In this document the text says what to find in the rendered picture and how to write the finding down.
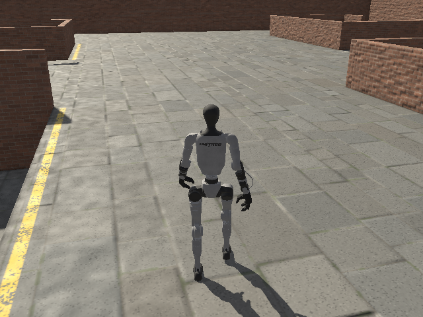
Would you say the robot right hand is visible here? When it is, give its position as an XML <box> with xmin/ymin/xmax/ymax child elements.
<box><xmin>236</xmin><ymin>192</ymin><xmax>252</xmax><ymax>211</ymax></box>

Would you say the robot right upper arm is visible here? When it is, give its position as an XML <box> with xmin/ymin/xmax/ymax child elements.
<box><xmin>225</xmin><ymin>133</ymin><xmax>242</xmax><ymax>171</ymax></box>

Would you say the right robot shin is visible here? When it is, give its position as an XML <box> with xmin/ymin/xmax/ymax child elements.
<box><xmin>222</xmin><ymin>210</ymin><xmax>231</xmax><ymax>251</ymax></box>

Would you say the robot left hand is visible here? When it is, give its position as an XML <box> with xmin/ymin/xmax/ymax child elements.
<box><xmin>179</xmin><ymin>176</ymin><xmax>194</xmax><ymax>189</ymax></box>

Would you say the right robot foot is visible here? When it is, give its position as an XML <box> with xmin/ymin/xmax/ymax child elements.
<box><xmin>222</xmin><ymin>244</ymin><xmax>231</xmax><ymax>260</ymax></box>

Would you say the left robot forearm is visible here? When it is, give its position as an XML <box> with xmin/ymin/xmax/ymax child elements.
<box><xmin>179</xmin><ymin>158</ymin><xmax>188</xmax><ymax>179</ymax></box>

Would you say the right robot forearm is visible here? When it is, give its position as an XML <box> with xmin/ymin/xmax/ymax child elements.
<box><xmin>235</xmin><ymin>160</ymin><xmax>250</xmax><ymax>194</ymax></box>

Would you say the robot left upper arm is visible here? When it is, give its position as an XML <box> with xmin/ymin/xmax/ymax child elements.
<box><xmin>180</xmin><ymin>133</ymin><xmax>198</xmax><ymax>168</ymax></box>

